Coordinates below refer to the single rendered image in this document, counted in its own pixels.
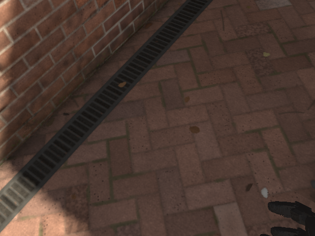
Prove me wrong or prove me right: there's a robot right hand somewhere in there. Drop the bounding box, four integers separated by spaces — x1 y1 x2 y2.
260 201 315 236

